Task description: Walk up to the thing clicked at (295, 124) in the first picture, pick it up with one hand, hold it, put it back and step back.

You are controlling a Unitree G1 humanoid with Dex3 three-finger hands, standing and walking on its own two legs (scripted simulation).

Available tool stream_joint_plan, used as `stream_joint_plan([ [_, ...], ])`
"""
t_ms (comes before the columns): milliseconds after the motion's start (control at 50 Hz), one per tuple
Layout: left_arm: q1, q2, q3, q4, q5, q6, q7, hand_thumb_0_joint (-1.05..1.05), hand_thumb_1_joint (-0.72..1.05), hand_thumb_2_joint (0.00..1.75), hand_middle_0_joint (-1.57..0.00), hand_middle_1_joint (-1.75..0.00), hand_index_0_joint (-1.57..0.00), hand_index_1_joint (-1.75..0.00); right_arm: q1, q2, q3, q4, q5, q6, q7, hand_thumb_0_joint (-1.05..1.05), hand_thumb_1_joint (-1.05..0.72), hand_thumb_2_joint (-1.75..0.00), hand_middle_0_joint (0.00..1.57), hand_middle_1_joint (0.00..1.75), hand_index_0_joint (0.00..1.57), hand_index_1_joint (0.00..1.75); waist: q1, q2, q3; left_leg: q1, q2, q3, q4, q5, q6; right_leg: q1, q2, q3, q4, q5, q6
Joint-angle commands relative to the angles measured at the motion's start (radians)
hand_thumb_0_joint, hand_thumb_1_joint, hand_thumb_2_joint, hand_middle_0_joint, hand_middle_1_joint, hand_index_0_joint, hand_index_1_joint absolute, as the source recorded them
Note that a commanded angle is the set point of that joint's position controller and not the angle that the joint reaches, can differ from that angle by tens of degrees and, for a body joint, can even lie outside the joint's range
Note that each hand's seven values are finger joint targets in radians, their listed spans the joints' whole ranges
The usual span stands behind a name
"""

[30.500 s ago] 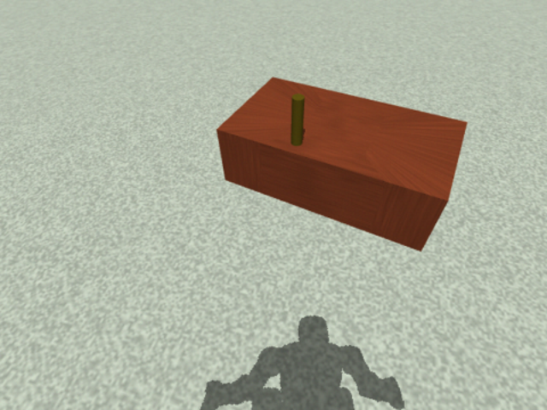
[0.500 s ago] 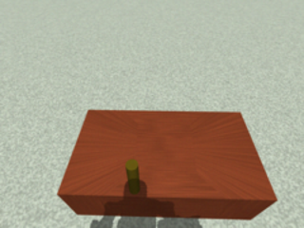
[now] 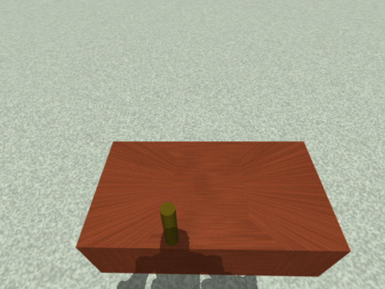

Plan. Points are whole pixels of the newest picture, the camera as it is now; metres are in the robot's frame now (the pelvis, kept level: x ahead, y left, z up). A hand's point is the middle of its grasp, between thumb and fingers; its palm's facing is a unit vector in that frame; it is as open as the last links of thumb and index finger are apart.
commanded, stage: stand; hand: left
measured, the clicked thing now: (170, 225) +0.42 +0.11 -0.34
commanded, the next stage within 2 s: step back in 1.48 s
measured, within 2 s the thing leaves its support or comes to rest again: neither
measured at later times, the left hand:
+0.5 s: hand out of the picture +0.08 +0.24 -0.16, palm faces -0.03 -0.94 -0.33, open 7.4 cm
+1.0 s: hand out of the picture +0.09 +0.25 -0.16, palm faces -0.03 -0.94 -0.33, open 7.4 cm
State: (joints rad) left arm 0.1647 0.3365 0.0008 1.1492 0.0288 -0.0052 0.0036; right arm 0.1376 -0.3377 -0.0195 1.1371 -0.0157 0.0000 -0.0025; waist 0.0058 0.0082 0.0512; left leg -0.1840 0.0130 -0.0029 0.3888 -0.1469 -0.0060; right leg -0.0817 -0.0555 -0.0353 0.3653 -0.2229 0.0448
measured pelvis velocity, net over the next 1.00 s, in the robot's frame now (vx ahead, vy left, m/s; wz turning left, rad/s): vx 0.02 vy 0.00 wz -0.01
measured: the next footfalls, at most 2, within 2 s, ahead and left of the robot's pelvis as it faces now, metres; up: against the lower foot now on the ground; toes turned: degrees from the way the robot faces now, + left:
none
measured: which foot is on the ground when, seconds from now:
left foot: down 0.00-1.00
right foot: down 0.00-1.00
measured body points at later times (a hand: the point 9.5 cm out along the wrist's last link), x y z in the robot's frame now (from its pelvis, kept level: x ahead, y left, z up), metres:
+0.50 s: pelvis +0.02 +0.00 +0.00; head +0.03 +0.00 +0.45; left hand +0.09 +0.29 -0.14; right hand +0.09 -0.30 -0.13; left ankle +0.04 +0.12 -0.74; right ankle -0.01 -0.15 -0.74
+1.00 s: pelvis +0.02 +0.00 +0.00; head +0.03 +0.00 +0.45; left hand +0.09 +0.29 -0.13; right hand +0.10 -0.30 -0.13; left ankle +0.04 +0.12 -0.74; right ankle -0.01 -0.15 -0.74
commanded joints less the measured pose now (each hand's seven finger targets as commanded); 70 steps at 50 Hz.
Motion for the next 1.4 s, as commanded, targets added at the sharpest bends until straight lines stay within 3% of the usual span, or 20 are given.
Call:
stream_joint_plan([
  [0,-0.04,0.21,0.042,-0.049,-0.006,-0.024,0.017,0.0,0.9,0.9,-0.2,-0.3,-0.2,-0.3,-0.052,-0.198,-0.029,-0.054,-0.001,-0.024,-0.008,0.0,-0.9,-0.9,0.2,0.3,0.2,0.3,-0.004,-0.007,-0.027,0.016,0.097,-0.103,-0.094,-0.051,0.024,-0.049,-0.078,0.082,-0.089,0.01,-0.052],
  [60,-0.046,0.21,0.043,-0.046,-0.007,-0.023,0.017,0.0,0.9,0.9,-0.2,-0.3,-0.2,-0.3,-0.045,-0.202,-0.028,-0.048,0.0,-0.022,-0.009,0.0,-0.9,-0.9,0.2,0.3,0.2,0.3,-0.007,0.0,-0.019,0.001,0.098,-0.105,-0.1,-0.068,0.025,-0.051,-0.077,0.08,-0.09,0.003,-0.051],
  [220,-0.051,0.206,0.043,-0.043,-0.009,-0.023,0.017,0.0,0.9,0.9,-0.2,-0.3,-0.2,-0.3,-0.059,-0.206,-0.024,-0.043,0.002,-0.029,-0.01,0.0,-0.9,-0.9,0.2,0.3,0.2,0.3,-0.002,-0.014,-0.047,0.053,0.105,-0.095,-0.081,0.063,0.027,-0.036,-0.082,0.075,-0.087,0.084,-0.048],
  [260,-0.056,0.206,0.043,-0.044,-0.01,-0.021,0.015,0.0,0.9,0.9,-0.2,-0.3,-0.2,-0.3,-0.051,-0.211,-0.024,-0.038,0.002,-0.027,-0.011,0.0,-0.9,-0.9,0.2,0.3,0.2,0.3,-0.007,-0.011,-0.038,0.04,0.102,-0.093,-0.089,0.035,0.023,-0.039,-0.079,0.074,-0.093,0.066,-0.049],
  [360,-0.058,0.201,0.044,-0.045,-0.013,-0.023,0.016,0.0,0.9,0.9,-0.2,-0.3,-0.2,-0.3,-0.053,-0.212,-0.024,-0.036,0.002,-0.03,-0.012,0.0,-0.9,-0.9,0.2,0.3,0.2,0.3,-0.005,-0.004,-0.073,0.068,0.109,-0.084,-0.068,0.159,0.026,-0.001,-0.085,0.074,-0.085,0.159,-0.045],
  [560,-0.073,0.206,0.05,-0.048,-0.012,-0.018,0.014,0.0,0.9,0.9,-0.2,-0.3,-0.2,-0.3,-0.059,-0.215,-0.025,-0.038,0.003,-0.03,-0.013,0.0,-0.9,-0.9,0.2,0.3,0.2,0.3,-0.009,-0.008,-0.065,0.067,0.109,-0.083,-0.088,0.134,0.02,0.0,-0.083,0.068,-0.094,0.131,-0.044],
  [640,-0.072,0.205,0.05,-0.055,-0.014,-0.018,0.014,0.0,0.9,0.9,-0.2,-0.3,-0.2,-0.3,-0.074,-0.216,-0.025,-0.043,0.002,-0.035,-0.015,0.0,-0.9,-0.9,0.2,0.3,0.2,0.3,0.001,0.001,-0.088,0.091,0.118,-0.08,-0.073,0.231,0.025,0.014,-0.087,0.065,-0.082,0.191,-0.045],
  [900,-0.074,0.209,0.05,-0.064,-0.011,-0.017,0.012,0.0,0.9,0.9,-0.2,-0.3,-0.2,-0.3,-0.078,-0.22,-0.028,-0.042,0.003,-0.029,-0.012,0.0,-0.9,-0.9,0.2,0.3,0.2,0.3,-0.008,-0.004,-0.066,0.082,0.113,-0.077,-0.089,0.121,0.022,-0.012,-0.085,0.066,-0.104,0.124,-0.05],
  [980,-0.074,0.21,0.049,-0.066,-0.012,-0.019,0.012,0.0,0.9,0.9,-0.2,-0.3,-0.2,-0.3,-0.082,-0.214,-0.028,-0.043,0.002,-0.03,-0.01,0.0,-0.9,-0.9,0.2,0.3,0.2,0.3,-0.006,-0.013,-0.066,0.083,0.117,-0.08,-0.086,0.149,0.024,-0.008,-0.088,0.066,-0.101,0.131,-0.05],
  [1160,-0.065,0.213,0.05,-0.067,-0.014,-0.019,0.01,0.0,0.9,0.9,-0.2,-0.3,-0.2,-0.3,-0.073,-0.218,-0.026,-0.04,0.005,-0.031,-0.009,0.0,-0.9,-0.9,0.2,0.3,0.2,0.3,-0.008,-0.008,-0.056,0.074,0.111,-0.081,-0.096,0.105,0.02,-0.012,-0.088,0.072,-0.105,0.115,-0.052],
  [1380,-0.064,0.215,0.049,-0.076,-0.015,-0.022,0.01,0.0,0.9,0.9,-0.2,-0.3,-0.2,-0.3,-0.066,-0.218,-0.026,-0.046,0.004,-0.032,-0.009,0.0,-0.9,-0.9,0.2,0.3,0.2,0.3,-0.009,-0.014,-0.084,0.091,0.117,-0.075,-0.076,0.191,0.025,0.009,-0.093,0.072,-0.1,0.176,-0.052],
])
